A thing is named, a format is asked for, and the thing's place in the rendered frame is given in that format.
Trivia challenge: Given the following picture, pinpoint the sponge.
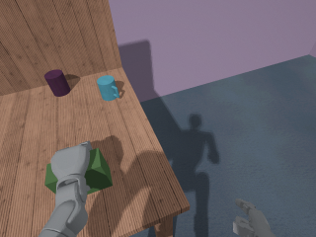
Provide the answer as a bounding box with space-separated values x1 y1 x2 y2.
44 148 113 195

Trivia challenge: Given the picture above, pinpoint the table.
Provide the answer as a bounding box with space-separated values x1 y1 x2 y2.
0 0 191 237

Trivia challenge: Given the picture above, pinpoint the robot left forearm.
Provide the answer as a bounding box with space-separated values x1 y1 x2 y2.
38 174 88 237

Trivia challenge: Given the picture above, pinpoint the robot left hand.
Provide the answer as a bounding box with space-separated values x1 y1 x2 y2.
50 140 93 194

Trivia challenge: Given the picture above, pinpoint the robot right hand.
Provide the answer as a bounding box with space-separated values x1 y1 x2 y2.
232 198 272 237

